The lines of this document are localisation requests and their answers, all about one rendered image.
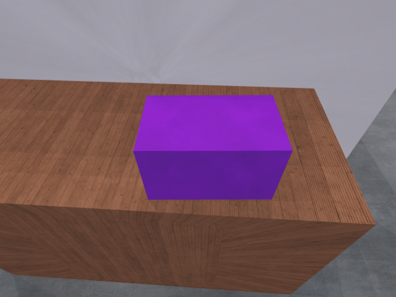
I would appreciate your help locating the pedestal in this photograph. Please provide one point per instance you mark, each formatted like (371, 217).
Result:
(73, 203)

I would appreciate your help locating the carton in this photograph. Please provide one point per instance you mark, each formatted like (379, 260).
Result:
(211, 147)

